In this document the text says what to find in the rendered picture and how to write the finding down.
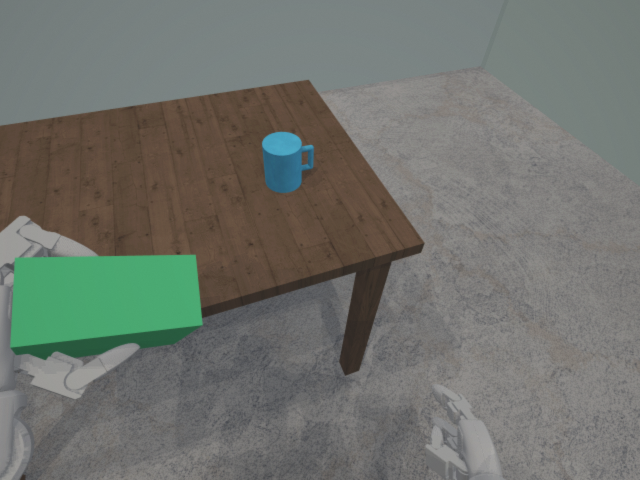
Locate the robot left hand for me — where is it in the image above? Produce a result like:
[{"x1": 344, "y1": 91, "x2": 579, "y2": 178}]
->
[{"x1": 0, "y1": 216, "x2": 140, "y2": 400}]

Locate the robot right hand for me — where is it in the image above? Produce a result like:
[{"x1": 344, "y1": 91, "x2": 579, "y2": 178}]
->
[{"x1": 425, "y1": 384, "x2": 503, "y2": 480}]

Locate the table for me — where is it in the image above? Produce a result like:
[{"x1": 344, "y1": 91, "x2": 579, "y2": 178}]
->
[{"x1": 0, "y1": 80, "x2": 425, "y2": 480}]

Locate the sponge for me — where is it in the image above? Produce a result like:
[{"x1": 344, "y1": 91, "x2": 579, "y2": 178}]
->
[{"x1": 10, "y1": 255, "x2": 203, "y2": 360}]

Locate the left robot forearm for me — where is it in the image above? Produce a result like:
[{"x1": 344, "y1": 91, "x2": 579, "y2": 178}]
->
[{"x1": 0, "y1": 390, "x2": 35, "y2": 480}]

